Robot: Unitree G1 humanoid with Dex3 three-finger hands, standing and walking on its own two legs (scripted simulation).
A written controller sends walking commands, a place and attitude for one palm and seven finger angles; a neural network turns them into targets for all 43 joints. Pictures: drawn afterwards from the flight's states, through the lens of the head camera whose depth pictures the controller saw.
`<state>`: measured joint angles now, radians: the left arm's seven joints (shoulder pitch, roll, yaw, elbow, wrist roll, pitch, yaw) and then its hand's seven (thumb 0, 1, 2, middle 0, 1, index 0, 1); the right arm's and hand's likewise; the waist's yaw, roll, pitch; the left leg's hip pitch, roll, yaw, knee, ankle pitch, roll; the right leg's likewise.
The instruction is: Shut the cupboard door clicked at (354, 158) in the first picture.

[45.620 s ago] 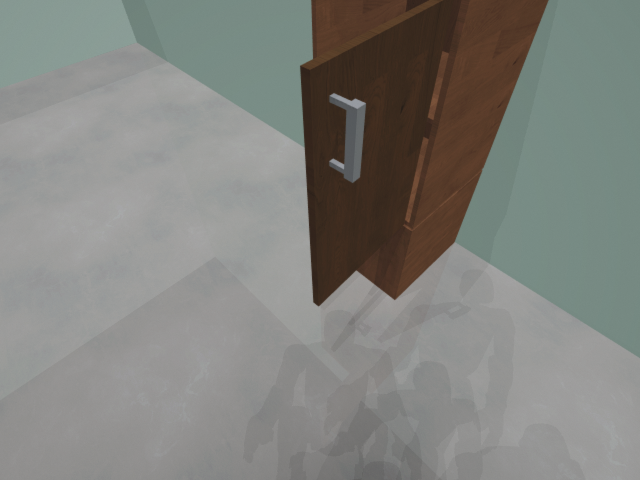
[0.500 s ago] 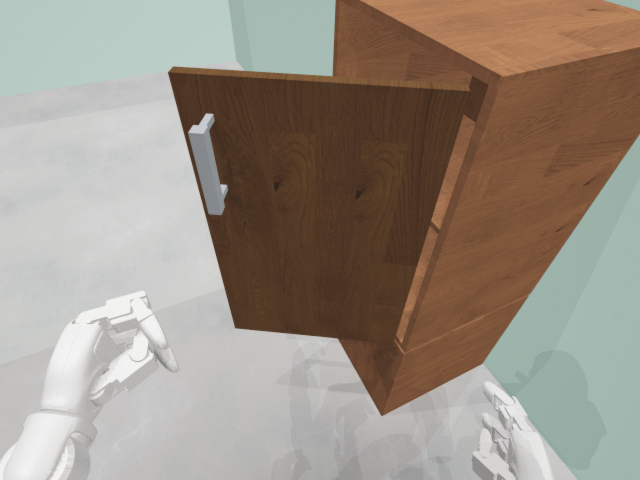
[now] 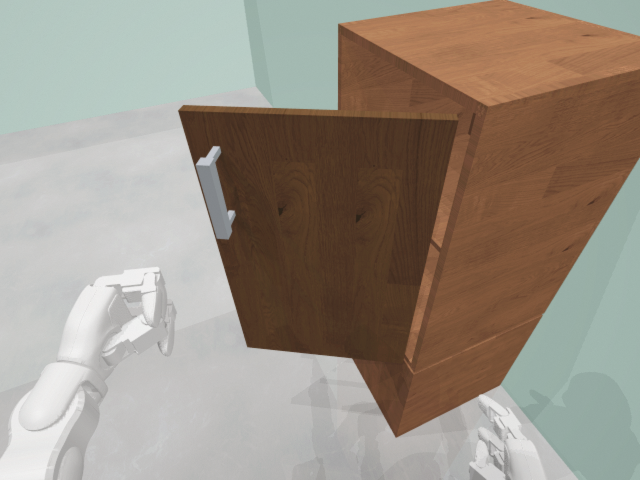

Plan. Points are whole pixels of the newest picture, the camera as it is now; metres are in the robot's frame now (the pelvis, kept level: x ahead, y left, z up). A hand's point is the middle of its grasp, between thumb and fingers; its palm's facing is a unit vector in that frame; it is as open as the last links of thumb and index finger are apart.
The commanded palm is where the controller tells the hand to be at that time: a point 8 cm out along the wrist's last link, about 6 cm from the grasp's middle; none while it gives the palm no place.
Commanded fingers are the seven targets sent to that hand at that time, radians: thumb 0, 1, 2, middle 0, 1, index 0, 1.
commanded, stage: raise the hand and make a fist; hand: left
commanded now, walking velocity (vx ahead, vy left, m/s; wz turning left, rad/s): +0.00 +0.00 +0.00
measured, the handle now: (219, 193) +0.47 +0.20 +0.14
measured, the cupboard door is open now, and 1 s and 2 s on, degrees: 59 59 59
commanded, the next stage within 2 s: bring the fist close to the handle in 0.24 s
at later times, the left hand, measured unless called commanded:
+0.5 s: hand (183, 326) +0.24 +0.18 +0.13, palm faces +0.03 -0.99 -0.10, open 3.1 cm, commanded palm +0.23 +0.22 +0.14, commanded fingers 0.00 0.90 0.90 -1.30 -1.50 -1.30 -1.50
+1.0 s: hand (197, 259) +0.33 +0.19 +0.14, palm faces +0.01 -1.00 -0.07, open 3.1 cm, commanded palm +0.30 +0.23 +0.14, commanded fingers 0.00 0.90 0.90 -1.30 -1.50 -1.30 -1.50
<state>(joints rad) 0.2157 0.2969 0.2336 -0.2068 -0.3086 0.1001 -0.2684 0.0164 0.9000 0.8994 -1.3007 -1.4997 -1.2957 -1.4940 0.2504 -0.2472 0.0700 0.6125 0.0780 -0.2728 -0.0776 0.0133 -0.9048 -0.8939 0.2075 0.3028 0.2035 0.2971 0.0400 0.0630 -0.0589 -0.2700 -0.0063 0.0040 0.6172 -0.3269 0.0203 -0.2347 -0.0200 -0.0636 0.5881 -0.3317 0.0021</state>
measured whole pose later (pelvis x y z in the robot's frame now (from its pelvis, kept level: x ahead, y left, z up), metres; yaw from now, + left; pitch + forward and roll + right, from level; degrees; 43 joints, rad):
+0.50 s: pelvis +0.00 -0.03 +0.00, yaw +0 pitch -1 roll +0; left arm 0.21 0.30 0.22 -0.15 -0.29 0.02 -0.24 0.02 0.90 0.90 -1.30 -1.50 -1.30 -1.50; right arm 0.24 -0.25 0.05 0.64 0.06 -0.30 -0.09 0.01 -0.91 -0.89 0.21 0.30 0.20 0.30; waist 0.04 0.05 -0.04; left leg -0.26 0.01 -0.01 0.60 -0.32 -0.01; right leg -0.23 0.00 -0.08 0.60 -0.35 -0.03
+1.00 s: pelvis +0.01 -0.01 +0.00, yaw -1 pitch +1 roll +0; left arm -0.11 0.31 0.25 0.13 -0.26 0.02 -0.23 0.02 0.90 0.90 -1.30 -1.50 -1.30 -1.50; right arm 0.25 -0.26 0.04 0.65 0.07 -0.24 -0.08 0.01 -0.91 -0.89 0.21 0.30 0.20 0.30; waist 0.02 0.04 -0.05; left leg -0.27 0.00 0.02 0.59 -0.33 0.01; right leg -0.25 -0.01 -0.05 0.59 -0.35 -0.01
